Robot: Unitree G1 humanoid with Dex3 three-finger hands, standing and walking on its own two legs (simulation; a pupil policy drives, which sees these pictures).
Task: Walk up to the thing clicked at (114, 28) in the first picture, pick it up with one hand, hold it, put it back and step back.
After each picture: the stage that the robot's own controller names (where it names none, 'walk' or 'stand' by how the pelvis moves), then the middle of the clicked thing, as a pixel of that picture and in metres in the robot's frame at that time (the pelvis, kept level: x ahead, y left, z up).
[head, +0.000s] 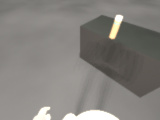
stand; (115, 27) +1.02 -0.23 +0.05
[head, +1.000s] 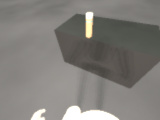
walk; (89, 25) +0.93 +0.10 +0.06
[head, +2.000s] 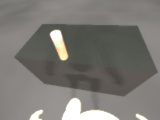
walk; (60, 46) +0.52 +0.29 +0.07
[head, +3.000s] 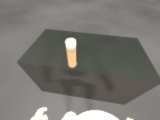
stand; (71, 54) +0.49 +0.18 +0.06
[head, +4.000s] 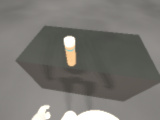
stand; (70, 52) +0.49 +0.18 +0.05
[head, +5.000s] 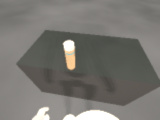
stand; (70, 56) +0.47 +0.18 +0.04
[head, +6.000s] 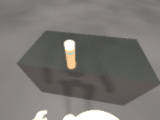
stand; (70, 56) +0.48 +0.18 +0.04
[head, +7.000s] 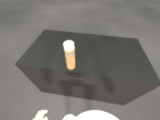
rise first; (70, 56) +0.47 +0.18 +0.04
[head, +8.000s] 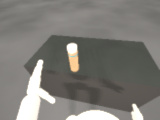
rise first; (73, 58) +0.47 +0.19 +0.05
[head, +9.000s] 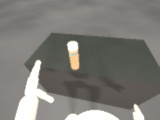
go down; (74, 57) +0.48 +0.18 +0.05
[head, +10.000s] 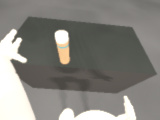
go down; (63, 49) +0.47 +0.18 +0.07
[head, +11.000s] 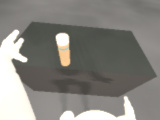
approach; (64, 51) +0.47 +0.18 +0.08
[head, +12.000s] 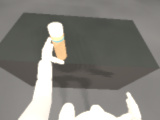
close in; (59, 44) +0.48 +0.20 +0.11
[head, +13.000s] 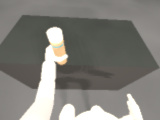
lift; (58, 49) +0.45 +0.19 +0.11
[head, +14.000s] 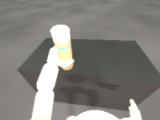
lift; (64, 51) +0.32 +0.15 +0.27
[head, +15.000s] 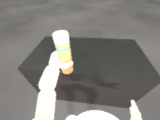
hold; (64, 55) +0.34 +0.16 +0.22
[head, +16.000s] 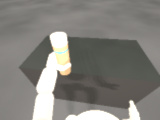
hold; (62, 56) +0.33 +0.18 +0.22
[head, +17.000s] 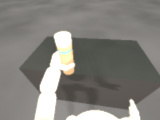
hold; (66, 56) +0.33 +0.15 +0.22
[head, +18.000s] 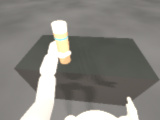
crouch; (62, 45) +0.41 +0.18 +0.23
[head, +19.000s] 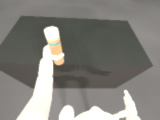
lower; (55, 48) +0.47 +0.20 +0.09
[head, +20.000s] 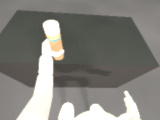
lower; (55, 43) +0.47 +0.20 +0.12
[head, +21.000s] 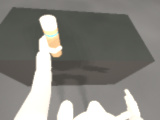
lower; (53, 40) +0.50 +0.20 +0.12
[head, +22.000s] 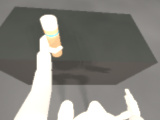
lower; (53, 39) +0.50 +0.20 +0.12
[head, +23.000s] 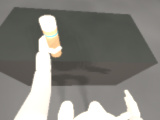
rest; (52, 40) +0.49 +0.21 +0.12
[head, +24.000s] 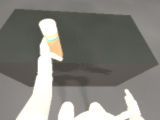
withdraw; (53, 43) +0.48 +0.20 +0.12
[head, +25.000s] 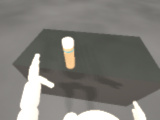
sink last; (69, 54) +0.46 +0.19 +0.09
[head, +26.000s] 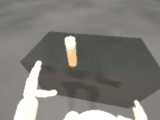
stand; (71, 53) +0.50 +0.20 +0.09
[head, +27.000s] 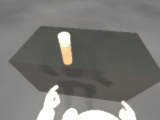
stand; (66, 50) +0.48 +0.20 +0.10
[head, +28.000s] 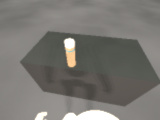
stand; (70, 54) +0.51 +0.19 +0.05
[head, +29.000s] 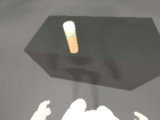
walk; (71, 39) +0.57 +0.20 +0.07
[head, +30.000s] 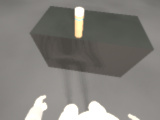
walk; (78, 24) +0.78 +0.16 +0.06
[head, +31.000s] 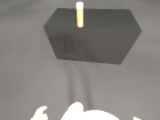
stand; (79, 15) +1.08 +0.24 +0.07
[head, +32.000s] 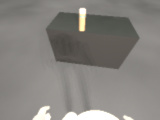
stand; (82, 20) +1.09 +0.19 +0.05
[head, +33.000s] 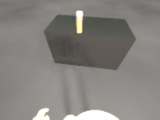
stand; (79, 22) +1.09 +0.20 +0.04
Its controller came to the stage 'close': yes
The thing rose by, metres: 0.21
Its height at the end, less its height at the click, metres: +0.00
